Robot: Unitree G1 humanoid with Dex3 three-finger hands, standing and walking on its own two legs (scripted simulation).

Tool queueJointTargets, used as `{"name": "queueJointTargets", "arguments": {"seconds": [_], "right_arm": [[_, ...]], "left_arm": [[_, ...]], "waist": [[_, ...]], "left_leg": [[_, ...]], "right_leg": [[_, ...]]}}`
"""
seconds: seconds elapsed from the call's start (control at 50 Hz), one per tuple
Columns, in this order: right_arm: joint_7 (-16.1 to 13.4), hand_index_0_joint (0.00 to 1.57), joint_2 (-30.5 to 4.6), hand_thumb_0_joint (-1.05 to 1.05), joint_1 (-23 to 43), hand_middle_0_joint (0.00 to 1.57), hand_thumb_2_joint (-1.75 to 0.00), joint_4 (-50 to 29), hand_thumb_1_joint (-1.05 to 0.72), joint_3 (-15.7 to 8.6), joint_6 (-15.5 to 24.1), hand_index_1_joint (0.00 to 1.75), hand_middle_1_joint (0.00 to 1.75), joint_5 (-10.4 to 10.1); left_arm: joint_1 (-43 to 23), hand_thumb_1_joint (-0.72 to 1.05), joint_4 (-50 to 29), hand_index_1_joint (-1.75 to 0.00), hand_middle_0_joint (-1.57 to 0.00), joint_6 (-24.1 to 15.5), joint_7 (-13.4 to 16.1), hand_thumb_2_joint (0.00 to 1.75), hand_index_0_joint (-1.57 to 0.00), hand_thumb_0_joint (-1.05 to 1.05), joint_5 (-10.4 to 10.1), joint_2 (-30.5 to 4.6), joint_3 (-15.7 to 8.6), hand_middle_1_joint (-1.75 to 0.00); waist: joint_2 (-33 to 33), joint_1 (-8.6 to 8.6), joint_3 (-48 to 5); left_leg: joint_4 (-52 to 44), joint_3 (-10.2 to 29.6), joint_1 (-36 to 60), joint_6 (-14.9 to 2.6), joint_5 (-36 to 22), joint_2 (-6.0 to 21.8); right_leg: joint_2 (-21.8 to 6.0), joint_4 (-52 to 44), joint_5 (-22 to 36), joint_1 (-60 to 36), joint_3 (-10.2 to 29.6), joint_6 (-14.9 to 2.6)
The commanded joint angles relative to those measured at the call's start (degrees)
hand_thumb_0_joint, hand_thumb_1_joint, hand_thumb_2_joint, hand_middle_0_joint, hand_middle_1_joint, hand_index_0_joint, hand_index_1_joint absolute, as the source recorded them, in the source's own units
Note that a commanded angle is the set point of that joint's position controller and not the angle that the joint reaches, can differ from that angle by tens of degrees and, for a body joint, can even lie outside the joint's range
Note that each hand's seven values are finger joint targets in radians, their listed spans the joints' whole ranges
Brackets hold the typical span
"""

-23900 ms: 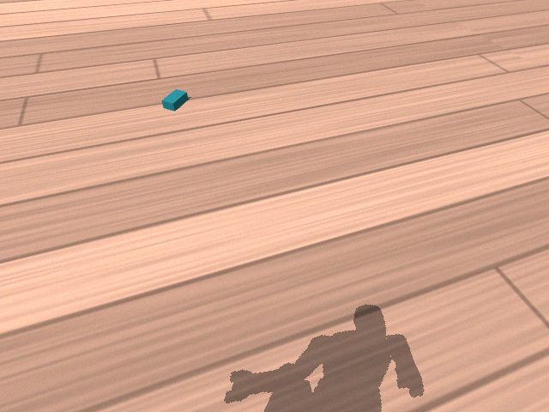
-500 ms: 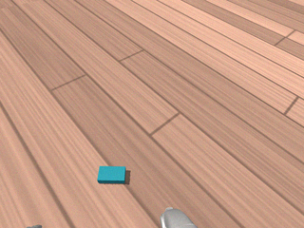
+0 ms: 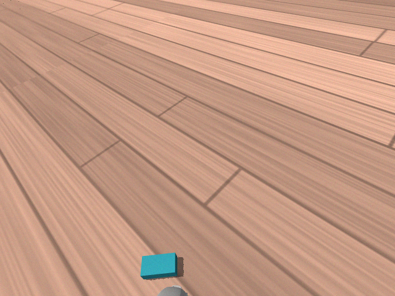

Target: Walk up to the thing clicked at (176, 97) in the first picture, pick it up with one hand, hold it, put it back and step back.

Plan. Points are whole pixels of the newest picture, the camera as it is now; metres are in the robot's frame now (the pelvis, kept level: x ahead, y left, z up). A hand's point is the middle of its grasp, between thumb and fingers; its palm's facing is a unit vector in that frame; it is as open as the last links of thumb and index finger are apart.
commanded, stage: walk up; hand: left
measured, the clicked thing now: (159, 265) +0.43 +0.29 -0.75
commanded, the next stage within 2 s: none
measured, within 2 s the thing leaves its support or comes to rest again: neither
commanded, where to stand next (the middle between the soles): +0.05 +0.05 m, yaw +0 degrees
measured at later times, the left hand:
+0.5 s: hand out of the picture +0.05 +0.37 -0.18, palm faces +0.03 -0.87 -0.49, open 7.4 cm
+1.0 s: hand out of the picture -0.02 +0.38 -0.16, palm faces -0.01 -0.91 -0.41, open 7.4 cm
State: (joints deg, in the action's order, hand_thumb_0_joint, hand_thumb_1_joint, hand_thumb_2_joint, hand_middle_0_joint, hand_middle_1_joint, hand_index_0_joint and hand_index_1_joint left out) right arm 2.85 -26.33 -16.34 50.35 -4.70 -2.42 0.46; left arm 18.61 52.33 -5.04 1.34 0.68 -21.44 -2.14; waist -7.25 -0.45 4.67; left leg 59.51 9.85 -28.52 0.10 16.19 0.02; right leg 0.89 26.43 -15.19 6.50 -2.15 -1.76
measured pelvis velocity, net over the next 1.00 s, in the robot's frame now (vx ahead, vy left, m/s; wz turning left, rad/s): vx -0.03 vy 0.09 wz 0.04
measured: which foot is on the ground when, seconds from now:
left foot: up 0.00-0.24, down 0.26-1.00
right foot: down 0.00-0.68, up 0.70-1.00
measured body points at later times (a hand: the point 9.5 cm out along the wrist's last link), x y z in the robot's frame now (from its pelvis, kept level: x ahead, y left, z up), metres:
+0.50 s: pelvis -0.01 +0.08 -0.03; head +0.07 +0.08 +0.41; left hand +0.04 +0.42 -0.14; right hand +0.16 -0.24 -0.12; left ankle +0.02 +0.14 -0.74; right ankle -0.03 -0.07 -0.73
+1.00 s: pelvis -0.03 +0.09 +0.00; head +0.00 +0.11 +0.44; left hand -0.02 +0.43 -0.13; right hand +0.02 -0.23 -0.11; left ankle +0.02 +0.15 -0.74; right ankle +0.07 -0.07 -0.69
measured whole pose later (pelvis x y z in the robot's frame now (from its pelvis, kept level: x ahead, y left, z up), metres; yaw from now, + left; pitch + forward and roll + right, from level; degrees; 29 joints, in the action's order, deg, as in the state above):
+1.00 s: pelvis -0.03 +0.09 +0.00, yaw +2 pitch -4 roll +0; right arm 2.0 -20.9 -16.4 49.7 -4.6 -2.1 2.5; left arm 19.1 55.1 0.4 1.9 -0.6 -24.4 -2.6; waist 2.5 -1.7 8.4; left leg 25.8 -3.2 -11.5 -5.7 10.2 -4.9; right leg -1.4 52.0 -19.8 28.0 6.2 1.0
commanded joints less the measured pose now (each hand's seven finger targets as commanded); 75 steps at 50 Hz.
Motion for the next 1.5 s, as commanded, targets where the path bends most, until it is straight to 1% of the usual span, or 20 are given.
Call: {"name": "queueJointTargets", "arguments": {"seconds": [0.0,0.22,0.28,0.32,0.4,0.52,0.6,0.64,0.66,0.7,0.76,0.8,0.9,1.0,1.1,1.14,1.18,1.26,1.38,1.48], "right_arm": [[-2.11,0.2,-4.87,0.0,-4.86,0.2,-0.9,-0.61,-0.9,-1.18,-1.08,0.3,0.3,-1.02],[-0.99,0.2,-8.02,0.0,4.97,0.2,-0.9,-8.57,-0.9,-2.31,-0.5,0.3,0.3,3.94],[0.28,0.2,-12.61,0.0,8.55,0.2,-0.9,-11.47,-0.9,-4.5,-0.01,0.3,0.3,4.43],[0.48,0.2,-10.65,0.0,8.17,0.2,-0.9,-11.91,-0.9,-5.1,-1.02,0.3,0.3,3.18],[-0.23,0.2,-9.37,0.0,6.17,0.2,-0.9,-13.36,-0.9,-5.6,-2.06,0.3,0.3,3.32],[-0.56,0.2,-8.12,0.0,9.37,0.2,-0.9,-14.57,-0.9,-5.0,-2.46,0.3,0.3,1.4],[-1.45,0.2,-7.06,0.0,9.3,0.2,-0.9,-10.43,-0.9,-3.64,-0.3,0.3,0.3,0.19],[-0.78,0.2,-12.93,0.0,-3.6,0.2,-0.9,-6.84,-0.9,-5.91,2.93,0.3,0.3,0.83],[-0.47,0.2,-15.47,0.0,-7.36,0.2,-0.9,-4.73,-0.9,-6.39,4.01,0.3,0.3,1.26],[-0.74,0.2,-16.18,0.0,0.16,0.2,-0.9,-7.62,-0.9,-5.9,4.6,0.3,0.3,0.6],[-1.58,0.2,-10.31,0.0,6.2,0.2,-0.9,-8.64,-0.9,-3.64,5.91,0.3,0.3,0.44],[-1.98,0.2,-8.74,0.0,6.67,0.2,-0.9,-7.54,-0.9,-3.09,6.39,0.3,0.3,0.7],[-1.75,0.2,-5.35,0.0,7.72,0.2,-0.9,-7.74,-0.9,-2.4,3.61,0.3,0.3,1.81],[-1.04,0.2,-7.4,0.0,5.55,0.2,-0.9,-9.83,-0.9,-4.17,-0.33,0.3,0.3,2.91],[-1.46,0.2,-6.46,0.0,5.6,0.2,-0.9,-8.14,-0.9,-3.13,-0.26,0.3,0.3,0.4],[-1.62,0.2,-2.28,0.0,-0.08,0.2,-0.9,-5.68,-0.9,-0.63,0.81,0.3,0.3,-0.65],[-2.16,0.2,-7.16,0.0,3.59,0.2,-0.9,-4.23,-0.9,-1.47,1.57,0.3,0.3,0.45],[-1.83,0.2,-6.96,0.0,4.18,0.2,-0.9,-1.05,-0.9,-0.83,3.22,0.3,0.3,-0.05],[-4.54,0.2,-7.68,0.0,1.3,0.2,-0.9,1.24,-0.9,-0.56,6.5,0.3,0.3,-0.31],[-7.78,0.2,-8.73,0.0,-7.13,0.2,-0.9,3.32,-0.9,-1.96,7.59,0.3,0.3,1.36]], "left_arm": [[-8.59,0.9,-6.45,-0.3,-0.2,0.13,2.08,0.9,-0.2,0.0,-0.61,-13.11,-3.54,-0.3],[0.79,0.9,-6.02,-0.3,-0.2,3.63,4.84,0.9,-0.2,0.0,-2.53,-18.9,-5.5,-0.3],[2.51,0.9,-6.62,-0.3,-0.2,3.11,5.8,0.9,-0.2,0.0,-3.09,-18.4,-4.87,-0.3],[0.8,0.9,-4.08,-0.3,-0.2,2.89,6.63,0.9,-0.2,0.0,-3.34,-16.75,-4.63,-0.3],[0.54,0.9,-4.64,-0.3,-0.2,3.08,5.99,0.9,-0.2,0.0,-2.5,-15.32,-3.98,-0.3],[4.93,0.9,-2.62,-0.3,-0.2,2.17,5.08,0.9,-0.2,0.0,0.01,-13.78,-3.6,-0.3],[-11.35,0.9,-7.0,-0.3,-0.2,1.1,2.32,0.9,-0.2,0.0,2.61,-18.39,-4.11,-0.3],[-10.94,0.9,-8.22,-0.3,-0.2,0.88,0.81,0.9,-0.2,0.0,2.54,-14.4,-3.15,-0.3],[-10.58,0.9,-7.42,-0.3,-0.2,0.93,0.37,0.9,-0.2,0.0,2.05,-11.15,-2.47,-0.3],[-1.14,0.9,-4.27,-0.3,-0.2,0.48,0.74,0.9,-0.2,0.0,1.56,-17.6,-3.86,-0.3],[5.19,0.9,-0.18,-0.3,-0.2,2.74,-1.49,0.9,-0.2,0.0,0.52,-17.02,-4.17,-0.3],[5.47,0.9,0.41,-0.3,-0.2,3.39,-1.54,0.9,-0.2,0.0,0.38,-15.02,-3.81,-0.3],[3.96,0.9,0.47,-0.3,-0.2,3.91,1.21,0.9,-0.2,0.0,-1.3,-14.12,-3.38,-0.3],[0.71,0.9,-1.51,-0.3,-0.2,5.32,4.0,0.9,-0.2,0.0,-2.26,-15.04,-3.76,-0.3],[3.93,0.9,-0.18,-0.3,-0.2,3.19,2.39,0.9,-0.2,0.0,1.02,-10.96,-3.0,-0.3],[-0.36,0.9,-2.27,-0.3,-0.2,1.65,1.71,0.9,-0.2,0.0,2.82,-13.7,-3.69,-0.3],[-6.12,0.9,-3.96,-0.3,-0.2,1.71,1.03,0.9,-0.2,0.0,2.78,-17.89,-4.53,-0.3],[-4.53,0.9,-2.61,-0.3,-0.2,1.12,0.28,0.9,-0.2,0.0,0.87,-12.81,-3.32,-0.3],[-4.62,0.9,-6.52,-0.3,-0.2,5.41,-2.82,0.9,-0.2,0.0,2.82,-13.54,-5.42,-0.3],[-9.02,0.9,-10.0,-0.3,-0.2,7.28,-2.82,0.9,-0.2,0.0,-0.05,-9.51,-3.54,-0.3]], "waist": [[19.29,-2.18,4.65],[14.88,2.87,-6.79],[0.45,2.8,-12.58],[-5.96,-0.31,-12.95],[-7.89,-2.78,-11.75],[-0.33,0.85,-9.62],[22.43,-2.55,-0.09],[8.16,-8.21,-0.59],[-4.47,-9.77,1.36],[3.13,-3.88,1.42],[8.79,1.26,5.49],[6.16,1.52,6.85],[-1.33,0.57,1.37],[-6.01,-2.63,-0.73],[6.55,1.21,-8.01],[21.34,0.13,-8.97],[19.52,2.76,-0.38],[14.25,1.87,2.22],[21.47,4.52,2.27],[7.13,-2.14,-6.83]], "left_leg": [[1.03,-0.33,5.99,1.3,-1.42,-4.47],[-28.05,-6.07,2.95,-3.1,2.0,1.35],[-21.62,1.08,15.78,-10.07,-50.06,7.34],[-19.29,0.77,19.23,-13.83,-59.31,8.05],[-23.73,4.22,24.14,-11.6,-48.18,9.45],[-22.49,8.14,17.37,-8.8,-16.6,8.68],[-7.47,2.17,15.78,0.6,14.51,1.97],[-28.42,9.57,26.77,-3.86,27.12,4.6],[-47.51,30.42,29.53,-6.46,38.34,13.29],[-50.4,38.24,26.28,-8.62,33.59,19.04],[-55.1,19.04,11.53,1.82,30.87,11.59],[-55.06,13.18,9.11,2.87,22.9,9.65],[-45.39,-4.25,13.07,-5.77,-5.16,6.61],[-39.99,-0.55,13.36,-9.32,-15.9,8.67],[-29.65,0.74,12.95,-10.13,2.61,10.72],[-18.84,-3.76,3.75,-3.48,13.33,3.87],[-7.74,-5.59,-2.81,-1.02,17.02,-1.37],[-9.26,-4.04,-2.4,-0.15,8.72,-2.2],[-19.9,-14.84,2.69,1.22,7.71,-2.17],[-37.02,-10.11,27.53,-2.35,-23.93,2.91]], "right_leg": [[-11.16,-5.15,48.81,13.32,1.64,-0.67],[-21.29,13.35,50.32,-9.98,12.43,-7.98],[-9.49,23.63,28.65,-0.14,4.92,-0.63],[-2.64,19.63,5.02,4.15,0.73,0.33],[-0.59,24.12,-16.46,13.09,0.04,-0.31],[-0.67,9.21,-6.93,7.44,-0.52,-1.44],[-24.74,-2.8,-16.21,24.41,31.12,-15.15],[-10.97,14.23,-24.34,32.63,14.24,-6.85],[0.92,32.37,-19.14,40.1,3.69,-2.39],[-0.75,36.97,-15.61,37.92,10.39,-1.47],[-3.46,35.48,-5.94,27.78,11.27,-0.84],[-3.85,31.73,-1.62,24.34,11.85,1.0],[-1.17,26.39,-3.48,18.66,7.1,2.55],[-0.78,27.62,-8.61,17.49,2.56,2.57],[-2.23,0.61,-1.5,2.2,2.4,-0.65],[-11.79,-11.73,-14.07,-5.53,22.97,-4.08],[-24.27,-14.92,-29.79,4.66,38.53,-14.57],[-13.31,-12.08,-4.96,0.02,19.87,-7.84],[-9.1,-6.88,8.15,0.06,9.7,-10.06],[-4.22,18.2,21.63,11.71,4.26,-2.41]]}}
